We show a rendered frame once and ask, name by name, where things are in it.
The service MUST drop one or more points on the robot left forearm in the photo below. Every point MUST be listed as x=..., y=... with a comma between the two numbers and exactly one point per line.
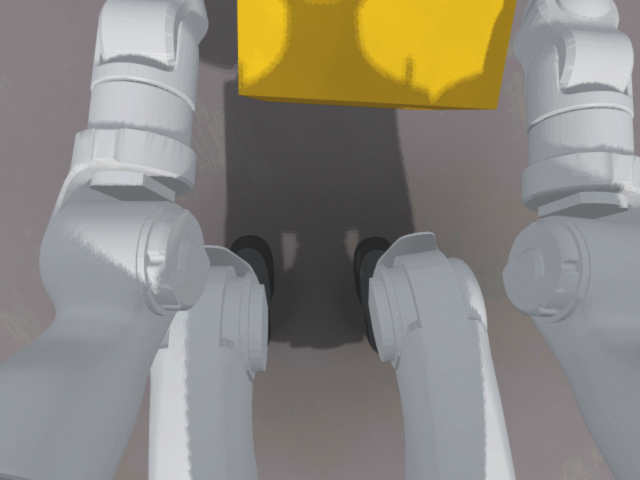
x=143, y=97

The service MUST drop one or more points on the robot left thigh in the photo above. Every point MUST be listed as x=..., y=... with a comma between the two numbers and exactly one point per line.
x=200, y=421

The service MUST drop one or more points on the right robot upper arm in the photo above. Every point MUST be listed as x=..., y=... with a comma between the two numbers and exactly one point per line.
x=579, y=281

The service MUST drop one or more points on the left robot upper arm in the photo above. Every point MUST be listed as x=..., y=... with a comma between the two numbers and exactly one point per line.
x=117, y=273

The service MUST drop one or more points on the left robot foot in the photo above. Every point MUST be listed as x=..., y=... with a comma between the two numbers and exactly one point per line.
x=256, y=252

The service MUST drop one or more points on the robot right forearm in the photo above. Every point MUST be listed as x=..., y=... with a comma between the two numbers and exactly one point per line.
x=579, y=111

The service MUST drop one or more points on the carton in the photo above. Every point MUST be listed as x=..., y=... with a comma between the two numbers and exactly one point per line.
x=398, y=54

